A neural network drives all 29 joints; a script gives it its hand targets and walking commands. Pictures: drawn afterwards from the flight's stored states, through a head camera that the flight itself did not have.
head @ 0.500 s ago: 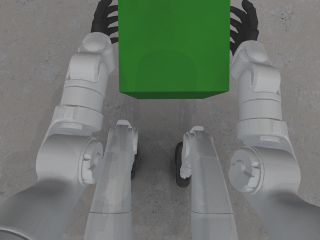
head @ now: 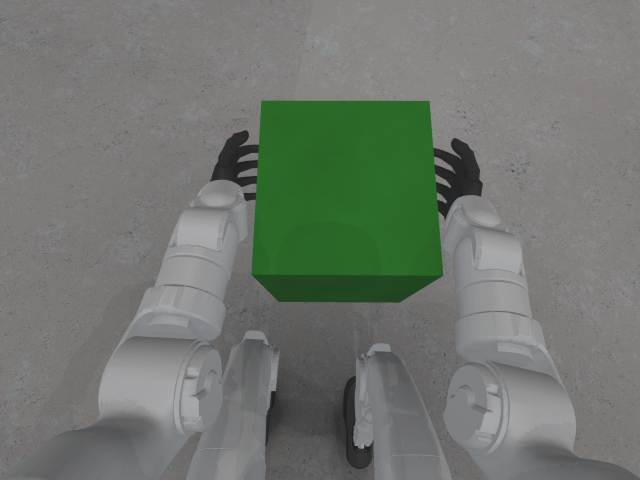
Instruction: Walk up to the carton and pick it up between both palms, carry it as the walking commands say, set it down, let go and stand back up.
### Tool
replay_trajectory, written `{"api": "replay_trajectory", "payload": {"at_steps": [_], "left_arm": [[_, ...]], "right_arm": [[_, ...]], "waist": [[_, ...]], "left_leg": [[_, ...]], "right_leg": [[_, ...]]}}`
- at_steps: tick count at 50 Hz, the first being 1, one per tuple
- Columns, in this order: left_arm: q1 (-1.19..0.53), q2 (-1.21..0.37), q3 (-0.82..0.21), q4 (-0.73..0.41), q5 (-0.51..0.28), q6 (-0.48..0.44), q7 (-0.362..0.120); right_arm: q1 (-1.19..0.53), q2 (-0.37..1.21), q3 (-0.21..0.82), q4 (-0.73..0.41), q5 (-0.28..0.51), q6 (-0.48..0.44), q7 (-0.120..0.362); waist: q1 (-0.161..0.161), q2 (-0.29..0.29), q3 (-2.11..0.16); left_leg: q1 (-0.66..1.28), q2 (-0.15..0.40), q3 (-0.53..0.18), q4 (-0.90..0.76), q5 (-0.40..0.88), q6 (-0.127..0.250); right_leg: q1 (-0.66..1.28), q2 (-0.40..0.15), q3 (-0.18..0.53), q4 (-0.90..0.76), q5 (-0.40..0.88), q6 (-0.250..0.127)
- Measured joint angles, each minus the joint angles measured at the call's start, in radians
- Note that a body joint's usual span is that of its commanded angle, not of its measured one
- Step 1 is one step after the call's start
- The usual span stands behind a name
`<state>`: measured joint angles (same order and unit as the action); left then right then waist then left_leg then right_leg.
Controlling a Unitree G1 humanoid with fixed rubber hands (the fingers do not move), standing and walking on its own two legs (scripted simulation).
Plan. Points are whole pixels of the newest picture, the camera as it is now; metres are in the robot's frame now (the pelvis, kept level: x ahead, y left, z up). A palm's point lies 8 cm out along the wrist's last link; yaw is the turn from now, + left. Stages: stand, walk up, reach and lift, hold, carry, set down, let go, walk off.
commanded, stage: reach and lift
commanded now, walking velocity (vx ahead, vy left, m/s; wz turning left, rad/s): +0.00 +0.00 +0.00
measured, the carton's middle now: (341, 218) +0.45 -0.01 -0.08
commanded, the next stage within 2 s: none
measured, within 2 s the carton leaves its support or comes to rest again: neither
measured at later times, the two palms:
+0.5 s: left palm (205, 171) +0.42 +0.14 +0.07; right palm (491, 179) +0.42 -0.14 +0.09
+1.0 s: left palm (180, 136) +0.40 +0.15 +0.15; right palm (541, 148) +0.40 -0.14 +0.17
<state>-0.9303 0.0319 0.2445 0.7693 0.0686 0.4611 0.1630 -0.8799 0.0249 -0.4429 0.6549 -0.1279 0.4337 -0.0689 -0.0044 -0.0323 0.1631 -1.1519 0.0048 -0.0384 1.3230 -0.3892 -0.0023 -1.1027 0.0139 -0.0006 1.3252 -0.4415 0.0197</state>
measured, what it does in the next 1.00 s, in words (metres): rises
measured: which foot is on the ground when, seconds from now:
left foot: down 0.00-1.00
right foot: down 0.00-1.00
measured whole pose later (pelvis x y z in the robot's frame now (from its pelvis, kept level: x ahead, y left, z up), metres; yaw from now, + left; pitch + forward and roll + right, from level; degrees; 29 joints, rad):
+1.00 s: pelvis +0.08 +0.00 +0.12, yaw +1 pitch -2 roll -1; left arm -0.50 -0.13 0.33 0.58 0.21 0.63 0.10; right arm -0.49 0.16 -0.40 0.56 -0.28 0.58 -0.02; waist 0.00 -0.03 -0.05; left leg -0.39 0.00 -0.04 0.71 -0.29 0.00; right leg -0.34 0.01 0.01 0.69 -0.32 0.01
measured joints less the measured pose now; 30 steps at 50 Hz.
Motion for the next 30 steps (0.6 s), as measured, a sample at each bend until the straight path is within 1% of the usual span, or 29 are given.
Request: {"api": "replay_trajectory", "payload": {"at_steps": [4,8,10,14,21,25,30], "left_arm": [[0.077,-0.046,0.053,0.025,0.066,-0.002,-0.022],[0.125,-0.070,0.082,0.025,0.123,-0.002,-0.044],[0.153,-0.079,0.083,0.015,0.136,0.002,-0.048],[0.225,-0.101,0.082,-0.025,0.144,0.010,-0.050],[0.362,-0.137,0.082,-0.114,0.144,0.008,-0.057],[0.401,-0.149,0.082,-0.138,0.144,0.009,-0.060],[0.420,-0.156,0.082,-0.148,0.144,0.021,-0.060]], "right_arm": [[0.081,0.046,-0.053,0.013,-0.067,0.000,0.025],[0.122,0.076,-0.081,0.013,-0.129,0.000,0.043],[0.143,0.084,-0.083,0.013,-0.143,0.000,0.050],[0.196,0.099,-0.076,0.010,-0.148,-0.005,0.058],[0.309,0.120,-0.012,-0.031,-0.148,-0.017,0.061],[0.354,0.126,0.010,-0.052,-0.148,-0.021,0.061],[0.379,0.130,0.014,-0.054,-0.148,-0.019,0.061]], "waist": [[0.000,0.000,-0.143],[0.000,0.000,-0.191],[0.000,0.000,-0.198],[0.000,0.000,-0.207],[0.000,0.000,-0.212],[0.000,0.000,-0.212],[0.000,0.000,-0.212]], "left_leg": [[0.032,0.000,0.000,-0.072,0.001,0.000],[0.111,0.000,0.000,-0.152,0.009,0.000],[0.155,0.000,0.000,-0.191,0.013,0.000],[0.237,0.000,0.000,-0.264,0.022,0.000],[0.356,0.000,0.000,-0.369,0.039,0.000],[0.418,0.000,0.000,-0.414,0.048,0.000],[0.502,0.000,0.000,-0.464,0.059,0.000]], "right_leg": [[0.032,0.000,0.001,-0.075,0.004,0.000],[0.111,0.000,0.002,-0.157,0.014,-0.002],[0.156,0.000,0.002,-0.198,0.020,-0.003],[0.238,0.000,0.003,-0.274,0.030,-0.005],[0.359,0.000,0.006,-0.384,0.051,-0.005],[0.422,0.000,0.007,-0.432,0.063,-0.005],[0.507,0.000,0.009,-0.486,0.076,-0.005]]}}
